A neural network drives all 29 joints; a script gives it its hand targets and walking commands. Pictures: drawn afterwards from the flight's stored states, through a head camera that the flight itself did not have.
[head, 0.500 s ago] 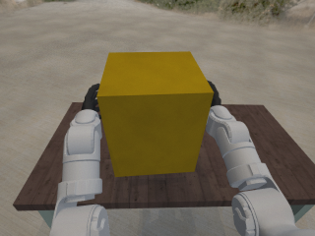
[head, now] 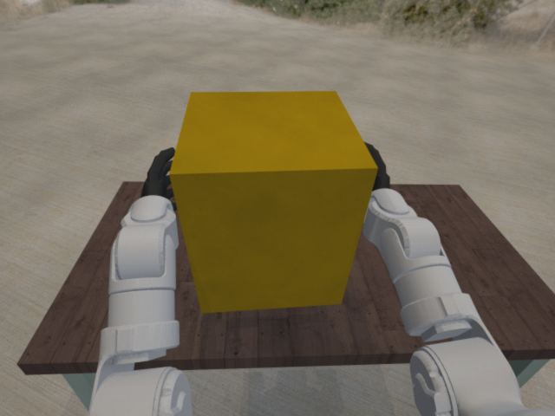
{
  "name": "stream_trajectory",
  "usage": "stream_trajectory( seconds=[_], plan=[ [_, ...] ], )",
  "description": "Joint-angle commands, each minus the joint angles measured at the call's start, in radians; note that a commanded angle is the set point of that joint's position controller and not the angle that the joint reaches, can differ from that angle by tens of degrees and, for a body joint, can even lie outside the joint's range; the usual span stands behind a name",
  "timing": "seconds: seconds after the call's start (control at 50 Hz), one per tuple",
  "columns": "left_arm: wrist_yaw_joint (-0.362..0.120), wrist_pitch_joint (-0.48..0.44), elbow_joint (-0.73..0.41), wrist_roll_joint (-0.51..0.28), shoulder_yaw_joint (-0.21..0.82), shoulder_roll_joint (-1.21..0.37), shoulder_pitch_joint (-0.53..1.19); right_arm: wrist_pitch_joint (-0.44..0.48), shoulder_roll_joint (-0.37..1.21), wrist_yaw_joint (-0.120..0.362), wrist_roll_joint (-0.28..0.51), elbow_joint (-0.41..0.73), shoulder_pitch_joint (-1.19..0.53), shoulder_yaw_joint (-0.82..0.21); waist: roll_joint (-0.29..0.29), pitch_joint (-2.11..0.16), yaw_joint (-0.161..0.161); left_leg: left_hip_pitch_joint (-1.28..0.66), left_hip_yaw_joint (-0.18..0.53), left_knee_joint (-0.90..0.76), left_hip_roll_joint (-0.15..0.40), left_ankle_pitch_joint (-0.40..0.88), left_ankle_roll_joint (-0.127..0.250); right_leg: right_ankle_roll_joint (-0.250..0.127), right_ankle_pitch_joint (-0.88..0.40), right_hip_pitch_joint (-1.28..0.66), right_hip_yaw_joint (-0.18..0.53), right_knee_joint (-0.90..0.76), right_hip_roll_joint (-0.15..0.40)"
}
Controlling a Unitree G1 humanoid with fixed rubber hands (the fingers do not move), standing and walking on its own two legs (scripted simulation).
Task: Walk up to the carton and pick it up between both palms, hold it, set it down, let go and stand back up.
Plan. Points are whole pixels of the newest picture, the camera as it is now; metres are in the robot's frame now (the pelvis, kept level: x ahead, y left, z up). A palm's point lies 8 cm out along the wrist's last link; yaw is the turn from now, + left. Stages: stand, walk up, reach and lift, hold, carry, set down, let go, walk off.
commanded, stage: hold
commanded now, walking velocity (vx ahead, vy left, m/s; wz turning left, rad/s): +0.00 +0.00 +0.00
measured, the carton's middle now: (268, 201) +0.38 +0.00 +0.18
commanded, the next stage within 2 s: none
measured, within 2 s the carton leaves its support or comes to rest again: neither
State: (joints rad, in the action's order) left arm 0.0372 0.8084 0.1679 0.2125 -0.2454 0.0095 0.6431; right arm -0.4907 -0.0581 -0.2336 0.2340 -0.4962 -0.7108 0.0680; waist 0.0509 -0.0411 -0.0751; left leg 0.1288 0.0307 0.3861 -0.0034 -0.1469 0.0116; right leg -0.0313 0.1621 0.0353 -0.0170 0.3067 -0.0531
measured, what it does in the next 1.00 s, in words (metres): stands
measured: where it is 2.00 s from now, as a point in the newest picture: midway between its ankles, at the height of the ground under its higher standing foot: outside the picture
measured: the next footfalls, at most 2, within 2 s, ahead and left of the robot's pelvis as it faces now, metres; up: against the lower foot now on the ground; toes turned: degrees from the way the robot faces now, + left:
none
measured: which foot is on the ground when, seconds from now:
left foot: down 0.00-1.00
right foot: down 0.00-1.00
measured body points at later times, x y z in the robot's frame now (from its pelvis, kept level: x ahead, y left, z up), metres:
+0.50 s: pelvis +0.00 +0.00 +0.00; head -0.06 +0.04 +0.44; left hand +0.37 +0.17 +0.20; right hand +0.38 -0.14 +0.21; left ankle +0.05 +0.11 -0.75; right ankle +0.01 -0.10 -0.75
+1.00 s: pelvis +0.00 +0.00 +0.00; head -0.06 +0.04 +0.45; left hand +0.38 +0.16 +0.20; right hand +0.38 -0.15 +0.21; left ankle +0.05 +0.11 -0.75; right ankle +0.01 -0.10 -0.75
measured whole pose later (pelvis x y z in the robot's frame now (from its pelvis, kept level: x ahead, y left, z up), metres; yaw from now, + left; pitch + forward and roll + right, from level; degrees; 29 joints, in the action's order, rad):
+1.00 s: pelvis +0.00 +0.00 +0.00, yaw +0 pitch -6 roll -1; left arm 0.04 0.80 0.21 0.22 -0.25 0.01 0.66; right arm -0.49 -0.06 -0.22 0.23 -0.54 -0.74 0.08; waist 0.05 -0.04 -0.07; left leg 0.13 0.03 0.38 -0.01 -0.14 0.02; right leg -0.03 0.15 0.04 -0.01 0.30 -0.05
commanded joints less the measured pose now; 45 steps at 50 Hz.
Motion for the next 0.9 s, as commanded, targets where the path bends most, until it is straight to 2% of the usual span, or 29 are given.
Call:
stream_trajectory(
  seconds=[0.0,0.04,0.06,0.12,0.16,0.18,0.2,0.22,0.24,0.28,0.3,0.32,0.34,0.38,0.42,0.44,0.46,0.48,0.5,0.52,0.54,0.62,0.64,0.66,0.68,0.74,0.78,0.84,0.88],
  plan=[
    [-0.166,-0.088,-0.125,-0.143,0.444,-0.556,0.854,0.058,0.598,0.129,0.126,0.312,-0.993,-0.388,-0.094,-0.42,-0.001,-0.193,-0.023,-0.049,-0.023,0.121,-0.009,0.069,-0.126,-0.002,0.0,-0.058,0.004],
    [-0.162,-0.102,-0.224,-0.175,0.495,-0.581,0.907,0.081,0.628,0.137,0.135,0.379,-1.029,-0.399,-0.104,-0.531,0.003,-0.222,-0.009,-0.035,-0.016,0.168,-0.018,0.069,-0.172,-0.04,-0.01,-0.031,-0.006],
    [-0.158,-0.108,-0.221,-0.187,0.505,-0.587,0.916,0.082,0.639,0.133,0.137,0.412,-1.047,-0.406,-0.098,-0.532,0.002,-0.212,-0.015,-0.028,-0.021,0.19,-0.011,0.073,-0.199,-0.036,0.005,-0.034,0.005],
    [-0.162,-0.105,-0.135,-0.181,0.468,-0.563,0.915,0.067,0.623,0.13,0.101,0.337,-1.032,-0.384,-0.067,-0.455,-0.002,-0.195,-0.013,-0.047,-0.023,0.113,0.002,0.079,-0.114,0.022,0.004,-0.057,0.012],
    [-0.165,-0.111,-0.15,-0.171,0.449,-0.571,0.887,0.073,0.632,0.13,0.118,0.358,-1.034,-0.394,-0.061,-0.495,0.004,-0.191,-0.014,-0.042,-0.019,0.159,0.004,0.074,-0.17,-0.03,-0.001,-0.043,0.005],
    [-0.166,-0.108,-0.128,-0.169,0.446,-0.559,0.916,0.068,0.631,0.132,0.109,0.326,-1.039,-0.385,-0.072,-0.48,0.012,-0.195,-0.01,-0.044,-0.021,0.123,0.002,0.081,-0.126,0.001,0.006,-0.047,0.014],
    [-0.163,-0.105,-0.141,-0.174,0.48,-0.583,0.904,0.073,0.622,0.133,0.113,0.32,-1.033,-0.365,-0.105,-0.475,-0.006,-0.217,-0.003,-0.046,-0.011,0.134,-0.015,0.073,-0.127,0.017,-0.003,-0.046,0.003],
    [-0.166,-0.1,-0.134,-0.16,0.452,-0.564,0.894,0.071,0.611,0.133,0.113,0.329,-1.032,-0.366,-0.079,-0.502,-0.001,-0.221,-0.009,-0.04,-0.011,0.139,-0.009,0.072,-0.141,-0.015,-0.002,-0.047,0.003],
    [-0.163,-0.099,-0.149,-0.171,0.466,-0.584,0.887,0.074,0.605,0.137,0.123,0.356,-1.042,-0.377,-0.089,-0.521,0.005,-0.231,-0.006,-0.034,-0.01,0.169,-0.016,0.064,-0.155,-0.013,-0.007,-0.043,-0.007],
    [-0.153,-0.113,-0.205,-0.197,0.502,-0.585,0.93,0.077,0.626,0.13,0.139,0.374,-1.039,-0.4,-0.091,-0.574,-0.013,-0.237,-0.003,-0.016,-0.02,0.213,-0.014,0.074,-0.199,-0.032,0.002,-0.032,0.0],
    [-0.159,-0.102,-0.154,-0.165,0.462,-0.555,0.897,0.065,0.607,0.128,0.123,0.307,-1.001,-0.379,-0.099,-0.468,-0.016,-0.231,-0.012,-0.029,-0.019,0.203,-0.018,0.071,-0.182,-0.011,-0.006,-0.044,0.002],
    [-0.159,-0.11,-0.191,-0.181,0.476,-0.566,0.914,0.071,0.621,0.131,0.123,0.336,-1.01,-0.385,-0.076,-0.506,-0.007,-0.214,-0.006,-0.027,-0.017,0.187,-0.01,0.075,-0.182,-0.025,0.001,-0.044,-0.002],
    [-0.159,-0.107,-0.176,-0.181,0.482,-0.575,0.905,0.072,0.626,0.131,0.138,0.346,-1.022,-0.407,-0.082,-0.519,-0.001,-0.231,-0.008,-0.023,-0.018,0.198,-0.017,0.07,-0.196,-0.024,0.0,-0.04,-0.004],
    [-0.164,-0.103,-0.181,-0.185,0.492,-0.589,0.887,0.081,0.624,0.124,0.13,0.371,-1.013,-0.387,-0.09,-0.504,-0.026,-0.237,-0.013,-0.021,-0.017,0.213,-0.017,0.071,-0.214,-0.022,-0.008,-0.043,-0.002],
    [-0.156,-0.108,-0.228,-0.187,0.512,-0.585,0.913,0.079,0.617,0.135,0.136,0.361,-1.009,-0.389,-0.117,-0.518,-0.015,-0.238,-0.001,-0.016,-0.017,0.239,-0.032,0.066,-0.208,-0.024,-0.007,-0.036,-0.007],
    [-0.153,-0.105,-0.195,-0.172,0.496,-0.596,0.915,0.067,0.596,0.141,0.127,0.307,-1.001,-0.369,-0.119,-0.478,-0.019,-0.243,0.003,-0.031,-0.006,0.197,-0.033,0.062,-0.137,0.019,-0.012,-0.047,-0.011],
    [-0.154,-0.103,-0.225,-0.18,0.512,-0.603,0.912,0.072,0.606,0.138,0.138,0.331,-0.99,-0.374,-0.138,-0.511,-0.028,-0.247,-0.002,-0.022,-0.011,0.212,-0.038,0.063,-0.169,-0.018,-0.011,-0.041,-0.005],
    [-0.15,-0.101,-0.189,-0.17,0.489,-0.591,0.924,0.07,0.596,0.144,0.127,0.292,-1.004,-0.361,-0.128,-0.469,-0.023,-0.223,-0.003,-0.038,-0.012,0.162,-0.031,0.062,-0.126,0.007,-0.009,-0.05,-0.006],
    [-0.155,-0.102,-0.217,-0.173,0.5,-0.595,0.908,0.073,0.607,0.141,0.13,0.328,-0.991,-0.374,-0.12,-0.5,-0.02,-0.236,-0.009,-0.028,-0.01,0.2,-0.035,0.063,-0.176,-0.019,-0.014,-0.037,-0.008],
    [-0.157,-0.093,-0.173,-0.163,0.482,-0.589,0.893,0.075,0.587,0.144,0.115,0.337,-1.027,-0.365,-0.111,-0.465,-0.004,-0.217,-0.005,-0.037,-0.012,0.173,-0.032,0.063,-0.139,-0.01,-0.011,-0.05,-0.007],
    [-0.153,-0.101,-0.192,-0.182,0.521,-0.609,0.926,0.084,0.592,0.15,0.122,0.333,-1.049,-0.365,-0.141,-0.479,-0.021,-0.237,0.009,-0.038,-0.001,0.16,-0.043,0.057,-0.122,0.016,-0.018,-0.046,-0.009],
    [-0.138,-0.113,-0.205,-0.192,0.515,-0.603,0.936,0.089,0.618,0.154,0.131,0.362,-1.056,-0.387,-0.099,-0.524,-0.004,-0.249,-0.005,-0.022,-0.007,0.219,-0.034,0.062,-0.164,0.012,-0.015,-0.041,-0.011],
    [-0.131,-0.109,-0.216,-0.194,0.528,-0.616,0.939,0.083,0.594,0.161,0.127,0.338,-1.041,-0.364,-0.128,-0.552,-0.014,-0.261,0.014,-0.024,0.005,0.188,-0.048,0.058,-0.13,0.015,-0.015,-0.044,-0.013],
    [-0.134,-0.103,-0.156,-0.184,0.502,-0.606,0.901,0.084,0.613,0.155,0.122,0.339,-1.049,-0.373,-0.107,-0.471,-0.001,-0.226,0.004,-0.038,-0.009,0.163,-0.024,0.063,-0.121,0.021,-0.012,-0.051,-0.005],
    [-0.137,-0.103,-0.171,-0.169,0.484,-0.599,0.895,0.073,0.596,0.158,0.12,0.294,-1.008,-0.371,-0.096,-0.478,-0.006,-0.232,-0.005,-0.036,-0.005,0.165,-0.028,0.061,-0.13,0.007,-0.009,-0.051,-0.008],
    [-0.143,-0.108,-0.202,-0.173,0.49,-0.59,0.922,0.076,0.597,0.156,0.123,0.298,-1.011,-0.369,-0.097,-0.516,-0.007,-0.23,-0.007,-0.037,-0.011,0.185,-0.028,0.063,-0.153,-0.012,-0.01,-0.045,-0.013],
    [-0.148,-0.105,-0.138,-0.17,0.471,-0.591,0.92,0.077,0.61,0.152,0.11,0.279,-1.024,-0.36,-0.088,-0.449,-0.001,-0.213,-0.01,-0.053,-0.011,0.142,-0.018,0.063,-0.112,0.027,-0.005,-0.055,0.001],
    [-0.147,-0.109,-0.183,-0.19,0.493,-0.603,0.897,0.095,0.616,0.151,0.142,0.402,-1.072,-0.41,-0.071,-0.559,0.015,-0.256,-0.008,-0.025,-0.008,0.217,-0.019,0.063,-0.176,-0.007,-0.008,-0.042,-0.015],
    [-0.141,-0.106,-0.187,-0.191,0.504,-0.599,0.899,0.083,0.617,0.146,0.143,0.368,-1.033,-0.395,-0.1,-0.563,-0.003,-0.263,-0.008,-0.014,-0.013,0.247,-0.027,0.068,-0.207,-0.014,-0.003,-0.043,-0.009]
  ],
)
